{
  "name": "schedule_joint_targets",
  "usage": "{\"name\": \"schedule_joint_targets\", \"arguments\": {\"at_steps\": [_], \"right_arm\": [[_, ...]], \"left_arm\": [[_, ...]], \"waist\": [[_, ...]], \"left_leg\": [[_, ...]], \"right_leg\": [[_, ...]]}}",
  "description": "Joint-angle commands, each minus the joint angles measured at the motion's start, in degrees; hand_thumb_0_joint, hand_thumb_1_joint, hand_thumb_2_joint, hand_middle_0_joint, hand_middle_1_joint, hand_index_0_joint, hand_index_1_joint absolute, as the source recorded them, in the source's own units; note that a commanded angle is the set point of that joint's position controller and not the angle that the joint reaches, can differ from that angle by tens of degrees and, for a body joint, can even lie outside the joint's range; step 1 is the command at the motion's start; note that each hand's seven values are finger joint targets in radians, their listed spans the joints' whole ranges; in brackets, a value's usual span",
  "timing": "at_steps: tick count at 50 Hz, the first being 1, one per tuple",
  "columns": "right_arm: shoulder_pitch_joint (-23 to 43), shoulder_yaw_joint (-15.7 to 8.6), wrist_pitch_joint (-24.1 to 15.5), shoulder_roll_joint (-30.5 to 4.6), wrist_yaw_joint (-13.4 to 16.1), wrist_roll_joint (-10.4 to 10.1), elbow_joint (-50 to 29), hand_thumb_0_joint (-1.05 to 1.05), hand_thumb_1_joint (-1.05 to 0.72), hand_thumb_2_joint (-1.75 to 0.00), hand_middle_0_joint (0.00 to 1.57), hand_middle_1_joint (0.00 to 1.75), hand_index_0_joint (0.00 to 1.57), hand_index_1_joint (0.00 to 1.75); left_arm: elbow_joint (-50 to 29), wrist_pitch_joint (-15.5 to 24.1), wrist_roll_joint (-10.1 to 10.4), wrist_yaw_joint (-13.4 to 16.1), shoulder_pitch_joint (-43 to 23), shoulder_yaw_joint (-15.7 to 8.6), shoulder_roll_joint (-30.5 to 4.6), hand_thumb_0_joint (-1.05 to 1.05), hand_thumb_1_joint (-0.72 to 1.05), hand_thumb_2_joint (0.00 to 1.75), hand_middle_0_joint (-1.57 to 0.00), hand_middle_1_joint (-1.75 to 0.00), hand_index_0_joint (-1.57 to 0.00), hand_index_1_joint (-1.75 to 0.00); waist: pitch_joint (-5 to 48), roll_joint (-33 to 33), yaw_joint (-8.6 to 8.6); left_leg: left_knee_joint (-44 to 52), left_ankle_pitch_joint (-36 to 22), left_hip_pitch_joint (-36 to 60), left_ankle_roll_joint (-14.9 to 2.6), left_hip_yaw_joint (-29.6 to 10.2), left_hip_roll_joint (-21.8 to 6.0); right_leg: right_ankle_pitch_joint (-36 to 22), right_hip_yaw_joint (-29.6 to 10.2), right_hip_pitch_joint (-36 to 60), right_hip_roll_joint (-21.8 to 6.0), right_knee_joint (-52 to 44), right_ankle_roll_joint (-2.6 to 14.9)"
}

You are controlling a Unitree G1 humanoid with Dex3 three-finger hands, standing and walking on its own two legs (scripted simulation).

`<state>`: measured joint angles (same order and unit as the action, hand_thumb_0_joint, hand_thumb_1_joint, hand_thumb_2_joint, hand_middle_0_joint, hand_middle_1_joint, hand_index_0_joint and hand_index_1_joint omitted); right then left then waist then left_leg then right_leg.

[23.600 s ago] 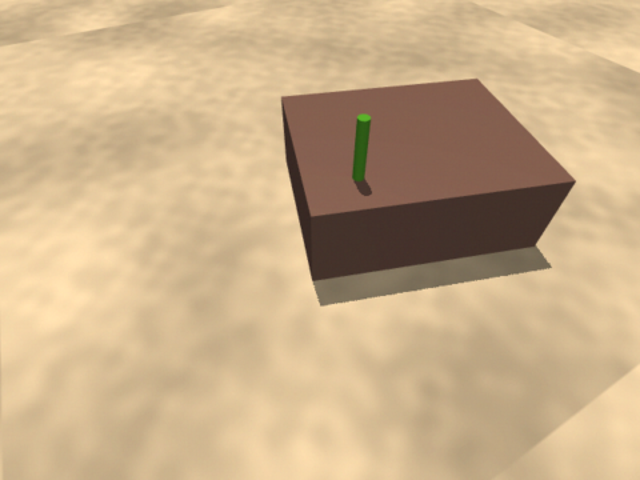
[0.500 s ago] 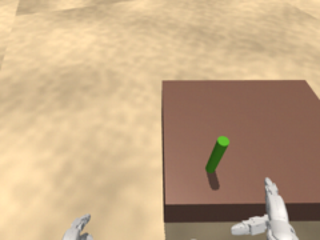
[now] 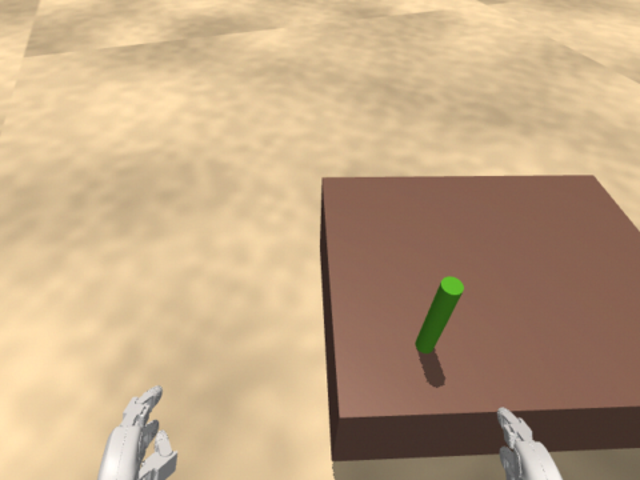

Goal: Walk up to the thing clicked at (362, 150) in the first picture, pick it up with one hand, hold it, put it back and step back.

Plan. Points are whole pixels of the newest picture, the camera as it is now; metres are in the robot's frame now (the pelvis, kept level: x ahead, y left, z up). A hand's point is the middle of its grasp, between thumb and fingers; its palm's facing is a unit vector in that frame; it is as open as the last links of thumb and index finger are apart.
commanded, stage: home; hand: right
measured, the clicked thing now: (436, 318) +0.50 -0.23 -0.24
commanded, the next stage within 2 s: none
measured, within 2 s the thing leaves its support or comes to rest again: neither
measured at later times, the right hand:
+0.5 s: hand (494, 475) +0.17 -0.19 -0.06, palm faces +0.04 +0.98 -0.19, open 17.6 cm
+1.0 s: hand (502, 475) +0.17 -0.20 -0.06, palm faces +0.04 +0.98 -0.19, open 17.7 cm
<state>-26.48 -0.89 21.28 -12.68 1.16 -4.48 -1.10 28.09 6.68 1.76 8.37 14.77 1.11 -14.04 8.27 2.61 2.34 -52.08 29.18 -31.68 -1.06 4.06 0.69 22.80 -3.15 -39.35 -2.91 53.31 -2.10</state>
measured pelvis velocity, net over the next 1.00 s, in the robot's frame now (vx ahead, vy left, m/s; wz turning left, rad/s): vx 0.01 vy -0.03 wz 0.01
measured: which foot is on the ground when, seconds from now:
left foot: down 0.00-1.00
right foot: down 0.00-1.00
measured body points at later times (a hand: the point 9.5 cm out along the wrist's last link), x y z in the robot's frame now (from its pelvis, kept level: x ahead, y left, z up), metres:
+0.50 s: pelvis +0.01 -0.02 -0.01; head +0.03 -0.02 +0.44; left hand +0.17 +0.23 -0.07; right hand +0.17 -0.25 -0.04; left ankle -0.03 +0.11 -0.69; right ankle +0.04 -0.14 -0.69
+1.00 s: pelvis +0.01 -0.03 -0.01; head +0.03 -0.03 +0.44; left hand +0.17 +0.22 -0.07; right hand +0.17 -0.26 -0.04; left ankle -0.03 +0.11 -0.69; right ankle +0.04 -0.14 -0.69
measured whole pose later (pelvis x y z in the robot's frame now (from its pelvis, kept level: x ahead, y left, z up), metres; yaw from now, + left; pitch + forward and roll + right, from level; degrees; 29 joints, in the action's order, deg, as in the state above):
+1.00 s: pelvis +0.01 -0.03 -0.01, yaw +1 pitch +11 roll +3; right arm -28.3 -1.8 26.4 -12.6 1.1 -3.2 -7.8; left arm 29.7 11.6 0.6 10.1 16.0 2.1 -12.1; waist 8.7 2.4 1.8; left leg -53.9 30.4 -34.0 0.9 3.0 0.1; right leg 25.5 -2.2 -42.7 -2.4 57.6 -0.3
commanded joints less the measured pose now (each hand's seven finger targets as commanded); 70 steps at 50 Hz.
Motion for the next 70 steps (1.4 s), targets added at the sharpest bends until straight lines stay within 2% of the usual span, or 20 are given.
{"name": "schedule_joint_targets", "arguments": {"at_steps": [1,5,6,8,9,13,22,25,29,32,33,38,44,49,53,55,56,62,64,70], "right_arm": [[0.20,-4.48,-0.42,-6.93,0.38,0.45,-11.26,0.00,0.60,-0.03,0.05,0.04,0.05,0.04],[-0.31,-6.31,-0.59,-8.55,1.04,1.22,-14.78,0.00,0.61,-0.01,0.05,0.04,0.04,0.04],[-0.01,-5.17,-0.61,-7.46,1.16,1.37,-14.85,0.00,0.60,-0.03,0.05,0.04,0.05,0.04],[0.06,-5.02,-0.91,-7.58,1.21,1.32,-16.24,0.00,0.59,-0.03,0.05,0.05,0.05,0.05],[-0.38,-3.91,-0.61,-6.08,1.02,1.03,-15.52,0.00,0.60,-0.02,0.05,0.04,0.05,0.04],[-1.08,-3.34,0.18,-4.86,0.73,0.47,-16.36,0.00,0.60,-0.02,0.05,0.04,0.05,0.04],[-1.45,-4.98,1.77,-6.81,0.59,1.57,-15.65,0.00,0.61,-0.01,0.05,0.04,0.05,0.04],[-1.52,-4.18,1.85,-5.91,0.42,1.72,-16.56,0.00,0.61,-0.01,0.05,0.04,0.05,0.04],[0.17,-3.06,1.92,-5.04,0.39,1.53,-17.56,0.00,0.61,-0.01,0.04,0.04,0.04,0.04],[-1.31,-4.24,2.18,-6.07,0.50,1.69,-17.65,0.00,0.61,-0.02,0.05,0.04,0.05,0.04],[-1.33,-3.49,2.24,-5.34,0.39,1.77,-17.51,0.00,0.61,-0.02,0.05,0.04,0.05,0.04],[-0.83,-4.24,2.35,-6.02,0.62,2.09,-17.36,0.00,0.61,-0.01,0.04,0.04,0.04,0.04],[-1.22,-3.41,2.39,-5.10,0.55,1.69,-17.38,0.00,0.61,0.00,0.04,0.04,0.04,0.04],[-1.08,-4.04,2.16,-5.49,0.62,1.59,-17.95,0.00,0.61,-0.02,0.05,0.04,0.05,0.04],[-0.63,-3.94,2.13,-5.40,0.64,1.70,-17.92,0.00,0.61,-0.02,0.05,0.04,0.05,0.04],[-1.58,-5.18,2.14,-6.77,0.70,1.96,-17.63,0.00,0.59,-0.03,0.05,0.04,0.05,0.04],[-1.51,-4.08,2.33,-5.82,0.60,1.90,-17.62,0.00,0.61,-0.02,0.05,0.04,0.05,0.04],[-0.84,-3.90,2.51,-5.61,0.66,1.74,-17.40,0.00,0.61,-0.01,0.04,0.04,0.04,0.04],[-0.75,-4.23,2.24,-5.76,0.59,1.49,-18.24,0.00,0.61,-0.01,0.04,0.04,0.04,0.04],[-1.15,-4.55,2.04,-6.20,0.68,1.61,-18.04,0.00,0.59,-0.03,0.05,0.04,0.05,0.04]], "left_arm": [[-9.63,4.24,0.01,0.49,-4.83,-2.44,-5.79,0.00,0.90,0.90,-0.20,-0.30,-0.20,-0.30],[-9.72,4.98,-0.28,1.00,-3.55,-2.69,-6.00,0.00,0.90,0.90,-0.20,-0.30,-0.20,-0.30],[-9.77,5.21,-0.28,1.15,-3.61,-2.62,-6.12,0.00,0.90,0.90,-0.20,-0.30,-0.20,-0.30],[-9.29,5.41,-0.54,1.39,-2.78,-2.80,-6.06,0.00,0.90,0.90,-0.20,-0.30,-0.20,-0.30],[-9.51,5.73,-0.50,1.55,-3.09,-2.61,-5.95,0.00,0.90,0.90,-0.20,-0.30,-0.20,-0.30],[-9.00,6.31,-0.63,1.91,-2.80,-2.76,-5.89,0.00,0.90,0.90,-0.20,-0.30,-0.20,-0.30],[-7.96,7.12,-0.77,2.33,-2.91,-2.74,-5.96,0.00,0.90,0.90,-0.20,-0.30,-0.20,-0.30],[-7.85,7.32,-0.94,2.35,-2.29,-2.91,-5.95,0.00,0.90,0.90,-0.20,-0.30,-0.20,-0.30],[-7.81,7.69,-0.94,2.30,-3.17,-2.50,-5.53,0.00,0.90,0.90,-0.20,-0.30,-0.20,-0.30],[-7.57,7.77,-0.95,2.33,-2.60,-2.28,-5.22,0.00,0.90,0.90,-0.20,-0.30,-0.20,-0.30],[-7.58,7.77,-0.98,2.35,-2.32,-2.67,-5.59,0.00,0.90,0.90,-0.20,-0.30,-0.20,-0.30],[-7.84,7.63,-1.01,2.27,-3.03,-2.70,-5.74,0.00,0.90,0.90,-0.20,-0.30,-0.20,-0.30],[-8.19,8.03,-1.07,2.59,-3.17,-2.60,-5.70,0.00,0.90,0.90,-0.20,-0.30,-0.20,-0.30],[-7.97,8.08,-1.05,2.70,-2.59,-2.59,-5.61,0.00,0.90,0.90,-0.20,-0.30,-0.20,-0.30],[-8.07,8.18,-1.03,2.79,-3.07,-2.42,-5.45,0.00,0.90,0.90,-0.20,-0.30,-0.20,-0.30],[-7.92,8.03,-1.13,2.90,-2.75,-2.30,-5.08,0.00,0.90,0.90,-0.20,-0.30,-0.20,-0.30],[-7.96,8.15,-1.18,3.01,-2.91,-2.53,-5.43,0.00,0.90,0.90,-0.20,-0.30,-0.20,-0.30],[-7.86,8.20,-1.17,3.02,-3.35,-2.42,-5.46,0.00,0.90,0.90,-0.20,-0.30,-0.20,-0.30],[-7.76,8.21,-1.16,3.05,-3.28,-2.42,-5.44,0.00,0.90,0.90,-0.20,-0.30,-0.20,-0.30],[-7.68,8.14,-1.25,3.03,-2.95,-2.41,-5.35,0.00,0.90,0.90,-0.20,-0.30,-0.20,-0.30]], "waist": [[1.62,-3.01,-0.91],[5.82,-0.83,-1.24],[5.33,-0.77,-0.59],[7.38,-0.32,-0.42],[6.38,-1.14,-0.05],[6.74,-1.10,0.04],[5.00,-1.01,-0.38],[6.60,-0.22,-0.11],[4.77,1.40,-0.06],[7.13,1.33,-0.69],[7.11,0.60,-0.17],[5.38,1.73,-0.67],[5.35,0.57,-0.35],[7.05,0.40,-0.55],[5.80,0.43,-0.41],[6.61,-0.05,-0.73],[6.00,-0.26,-0.41],[5.22,0.57,0.20],[4.72,1.39,-0.30],[5.67,0.34,-0.33]], "left_leg": [[12.58,-7.93,-4.46,2.01,-3.12,-0.81],[9.41,-13.19,-2.58,1.79,-2.06,-0.12],[8.89,-13.02,-3.16,1.70,-1.86,0.08],[8.16,-16.04,-2.69,1.84,-1.94,0.16],[8.25,-15.23,-2.98,1.87,-1.71,0.25],[8.29,-14.68,-3.82,1.77,-1.35,0.67],[7.39,-14.17,-4.37,1.51,-0.38,1.08],[6.86,-15.47,-3.98,1.39,-0.23,1.15],[7.05,-13.33,-5.11,1.11,-0.07,1.26],[6.28,-16.42,-4.19,1.21,-0.07,1.24],[6.24,-16.70,-4.24,1.26,0.07,1.30],[6.79,-12.19,-5.03,0.98,0.31,1.41],[7.08,-11.61,-4.93,1.07,0.21,1.33],[6.29,-14.23,-4.59,1.11,0.23,1.40],[6.86,-11.63,-5.22,1.07,0.16,1.45],[7.15,-13.67,-4.39,1.30,-0.21,1.21],[7.38,-13.01,-4.36,1.40,-0.28,1.10],[7.84,-12.16,-5.05,1.39,-0.48,1.12],[7.67,-10.73,-5.33,1.18,-0.22,1.18],[7.31,-12.44,-4.74,1.32,-0.11,1.19]], "right_leg": [[-3.75,2.97,6.24,2.50,-4.63,3.29],[-7.00,3.02,7.52,2.41,-3.77,3.52],[-6.84,2.97,7.66,2.30,-3.92,3.40],[-9.20,2.85,8.44,2.27,-2.89,3.50],[-8.53,2.72,8.17,2.19,-3.01,3.53],[-8.44,2.37,8.27,2.12,-3.00,3.47],[-9.60,1.73,7.83,1.84,-3.91,3.13],[-11.22,1.49,9.46,1.77,-3.92,3.08],[-9.67,1.23,9.19,1.61,-4.63,2.78],[-13.30,1.15,10.35,1.65,-3.79,2.79],[-13.66,1.02,10.43,1.63,-3.77,2.87],[-9.43,0.72,8.99,1.52,-5.08,2.57],[-8.19,1.01,8.53,1.67,-4.84,2.70],[-11.15,0.80,9.43,1.56,-4.36,2.76],[-8.06,0.87,8.54,1.56,-4.81,2.78],[-9.53,1.31,8.61,1.84,-3.96,2.96],[-8.72,1.44,8.26,1.98,-3.89,2.98],[-7.53,1.59,7.95,1.97,-4.13,2.99],[-6.55,1.36,7.75,1.88,-4.62,2.90],[-8.31,1.23,8.01,1.78,-4.22,3.02]]}}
